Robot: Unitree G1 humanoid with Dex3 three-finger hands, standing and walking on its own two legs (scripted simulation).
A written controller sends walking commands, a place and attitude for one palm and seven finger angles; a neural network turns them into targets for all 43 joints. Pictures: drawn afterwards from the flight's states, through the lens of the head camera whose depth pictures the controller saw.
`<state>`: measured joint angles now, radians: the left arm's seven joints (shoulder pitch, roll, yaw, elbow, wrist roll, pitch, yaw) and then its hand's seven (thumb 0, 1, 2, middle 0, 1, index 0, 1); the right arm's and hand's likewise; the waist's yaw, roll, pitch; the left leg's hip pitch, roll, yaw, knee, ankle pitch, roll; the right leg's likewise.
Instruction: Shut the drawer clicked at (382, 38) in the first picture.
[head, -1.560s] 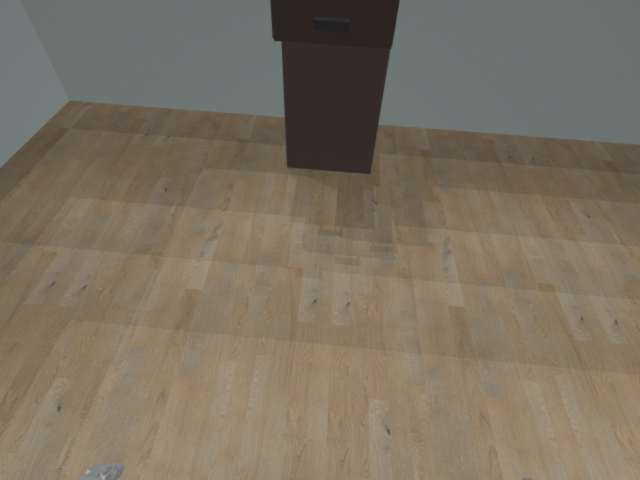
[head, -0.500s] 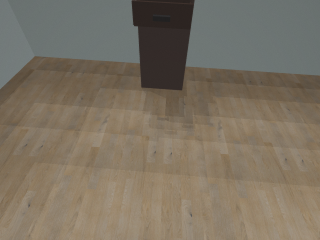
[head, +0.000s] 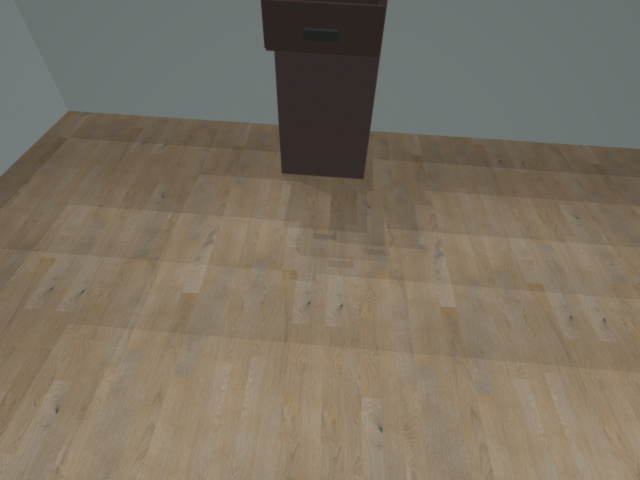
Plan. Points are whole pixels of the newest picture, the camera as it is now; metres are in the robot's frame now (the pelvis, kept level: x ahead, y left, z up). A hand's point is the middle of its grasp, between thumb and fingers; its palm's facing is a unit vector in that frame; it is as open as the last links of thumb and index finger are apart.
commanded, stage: walk to a spot facing it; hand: left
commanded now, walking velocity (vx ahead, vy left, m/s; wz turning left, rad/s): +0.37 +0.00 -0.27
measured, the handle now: (321, 31) +1.32 +0.08 +0.04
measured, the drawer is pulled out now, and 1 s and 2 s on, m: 0.30 0.30 0.30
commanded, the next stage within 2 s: turn to face it in 1.74 s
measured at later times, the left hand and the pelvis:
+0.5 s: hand out of the picture +0.09 +0.15 -0.19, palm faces -0.01 -0.98 -0.18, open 7.4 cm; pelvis +0.11 -0.02 -0.02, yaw -5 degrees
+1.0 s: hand (222, 342) +0.38 +0.21 -0.19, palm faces -0.12 -0.98 -0.18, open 7.4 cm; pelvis +0.32 +0.03 -0.01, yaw -12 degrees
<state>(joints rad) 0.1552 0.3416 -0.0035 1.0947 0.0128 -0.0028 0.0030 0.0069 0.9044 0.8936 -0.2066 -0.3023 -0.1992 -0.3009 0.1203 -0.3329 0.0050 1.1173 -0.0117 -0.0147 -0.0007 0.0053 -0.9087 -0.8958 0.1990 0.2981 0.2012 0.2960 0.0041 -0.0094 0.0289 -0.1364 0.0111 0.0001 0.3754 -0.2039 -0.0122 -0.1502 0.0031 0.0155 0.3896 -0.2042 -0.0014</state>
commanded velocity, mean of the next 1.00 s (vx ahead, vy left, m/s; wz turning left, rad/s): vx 0.37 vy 0.00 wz -0.17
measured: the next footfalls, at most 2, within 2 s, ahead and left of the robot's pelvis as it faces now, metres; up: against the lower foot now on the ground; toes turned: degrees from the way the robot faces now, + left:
left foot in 0.78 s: +0.41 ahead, +0.10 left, +0.00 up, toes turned +1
right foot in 1.28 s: +0.52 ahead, -0.17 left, +0.00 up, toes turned -23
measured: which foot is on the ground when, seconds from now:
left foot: down 0.00-0.40, up 0.42-0.76, down 0.78-1.00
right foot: down 0.00-0.78, up 0.80-1.00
